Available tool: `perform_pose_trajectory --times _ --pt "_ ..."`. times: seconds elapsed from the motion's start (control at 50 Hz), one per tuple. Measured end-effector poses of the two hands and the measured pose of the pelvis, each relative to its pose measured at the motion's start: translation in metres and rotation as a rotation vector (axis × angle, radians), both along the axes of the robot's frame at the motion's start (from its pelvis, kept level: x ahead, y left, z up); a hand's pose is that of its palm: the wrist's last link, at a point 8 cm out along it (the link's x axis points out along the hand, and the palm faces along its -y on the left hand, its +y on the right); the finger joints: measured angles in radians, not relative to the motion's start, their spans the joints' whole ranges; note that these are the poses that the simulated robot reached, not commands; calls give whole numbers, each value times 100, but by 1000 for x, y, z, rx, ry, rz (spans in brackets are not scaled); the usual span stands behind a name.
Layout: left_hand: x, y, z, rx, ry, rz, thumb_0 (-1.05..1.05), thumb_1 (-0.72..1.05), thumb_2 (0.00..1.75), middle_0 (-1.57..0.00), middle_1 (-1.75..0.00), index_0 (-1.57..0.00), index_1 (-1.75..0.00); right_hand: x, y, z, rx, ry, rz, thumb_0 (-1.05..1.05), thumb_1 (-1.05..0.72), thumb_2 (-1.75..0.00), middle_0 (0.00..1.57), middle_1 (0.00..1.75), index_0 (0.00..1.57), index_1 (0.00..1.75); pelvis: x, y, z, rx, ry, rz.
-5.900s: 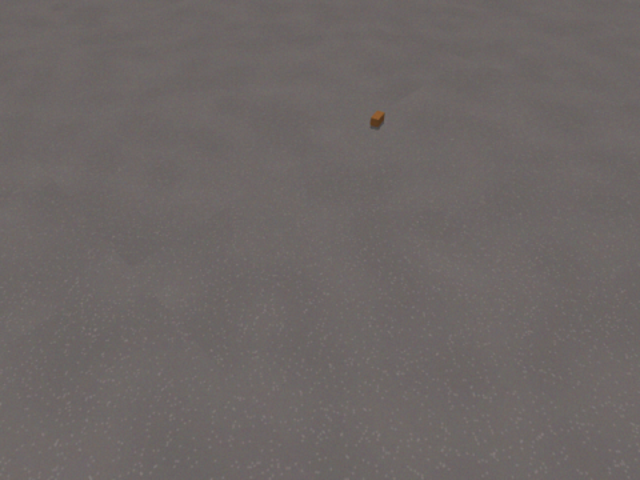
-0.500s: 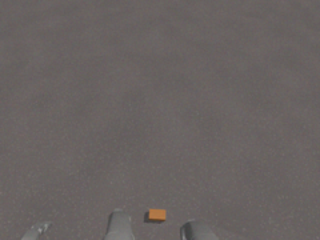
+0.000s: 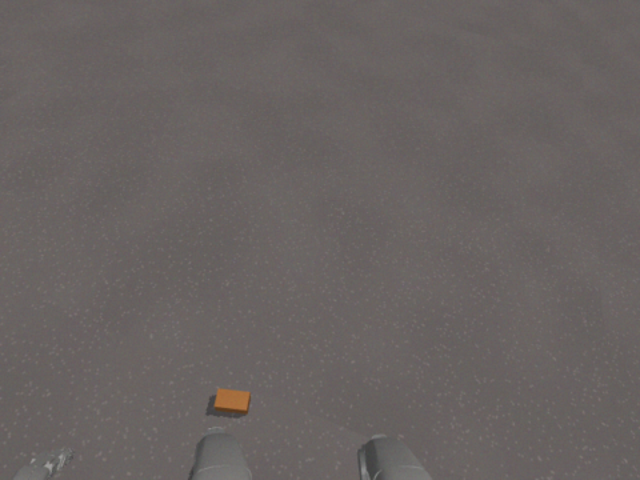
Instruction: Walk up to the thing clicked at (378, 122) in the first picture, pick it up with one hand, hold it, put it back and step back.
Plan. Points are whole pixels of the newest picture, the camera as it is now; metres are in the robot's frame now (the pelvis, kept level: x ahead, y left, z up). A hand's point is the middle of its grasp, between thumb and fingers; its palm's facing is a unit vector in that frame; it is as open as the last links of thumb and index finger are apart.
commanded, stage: walk up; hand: left
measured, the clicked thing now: (233, 401) +0.37 +0.19 -0.69
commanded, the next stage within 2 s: none
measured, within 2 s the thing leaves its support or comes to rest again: neither
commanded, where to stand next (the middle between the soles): +0.02 -0.09 m, yaw +4 degrees
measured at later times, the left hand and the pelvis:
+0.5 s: hand out of the picture +0.00 +0.11 -0.12, palm faces +0.08 -0.94 -0.33, open 7.3 cm; pelvis -0.03 -0.15 +0.04, yaw +6 degrees
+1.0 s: hand out of the picture +0.02 +0.13 -0.10, palm faces +0.20 -0.91 -0.36, open 7.3 cm; pelvis -0.01 -0.14 +0.05, yaw +11 degrees
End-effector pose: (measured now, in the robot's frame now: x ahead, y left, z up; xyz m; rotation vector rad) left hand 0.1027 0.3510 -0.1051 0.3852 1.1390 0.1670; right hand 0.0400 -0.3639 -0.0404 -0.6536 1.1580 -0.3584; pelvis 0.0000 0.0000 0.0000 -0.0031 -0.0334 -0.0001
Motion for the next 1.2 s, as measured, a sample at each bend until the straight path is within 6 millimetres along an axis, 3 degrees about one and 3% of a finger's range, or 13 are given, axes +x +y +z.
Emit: perform_pose_trajectory --times 0.08,0.14,0.24,0.36,0.44,0.54,0.68,0.8,0.94,1.04,1.2 --pt "-21 -50 -3 31 -27 14 0 91 90 -20 -30 -20 -30 -1 -64 -20 -22 5 -11 0 -89 -90 21 30 21 30 -14 -49 -15 -12 -6 14" --pt "-47 -90 4 0 -5 49 0 91 90 -20 -30 -20 -30 3 -85 -26 2 -1 -44 0 -90 -90 21 30 21 30 -22 -70 -5 -2 -10 29" --pt "-79 -138 14 -40 32 94 0 90 90 -20 -30 -21 -30 2 -89 -25 98 19 1 0 -90 -90 21 30 21 30 -28 -98 15 3 -1 51" --pt "-102 -165 10 -55 38 161 0 90 90 -20 -30 -21 -30 -5 -83 -28 205 74 54 0 -90 -90 21 30 21 30 -30 -126 22 8 16 101" --pt "-111 -183 16 -62 65 175 0 90 90 -20 -30 -21 -30 -2 -80 -28 269 65 73 0 -90 -90 21 30 21 30 -29 -138 32 22 10 114" --pt "-108 -200 27 -41 50 175 0 90 90 -20 -30 -21 -30 16 -86 -31 324 39 83 0 -90 -90 21 30 21 30 -26 -158 38 7 -3 109" --pt "-102 -211 54 3 -13 207 0 90 90 -20 -30 -21 -30 47 -96 -31 351 41 106 0 -90 -90 21 30 21 30 -23 -169 51 18 -8 138" --pt "-106 -205 67 26 -19 260 0 90 90 -20 -30 -21 -30 60 -99 -27 339 54 117 0 -90 -90 21 30 21 30 -19 -166 58 20 -19 158" --pt "-106 -184 55 0 -3 302 0 90 90 -20 -30 -21 -30 55 -91 -26 292 98 111 0 -90 -90 21 30 21 30 -12 -152 53 -7 -21 186" --pt "-99 -175 41 -48 38 298 0 90 90 -20 -30 -21 -30 49 -74 -19 277 113 97 0 -90 -90 21 30 21 30 -6 -138 54 -1 -12 182" --pt "-78 -167 35 -102 52 274 0 91 90 -20 -30 -21 -30 64 -42 -9 294 72 99 0 -90 -90 21 30 21 30 -1 -118 60 -8 -6 164"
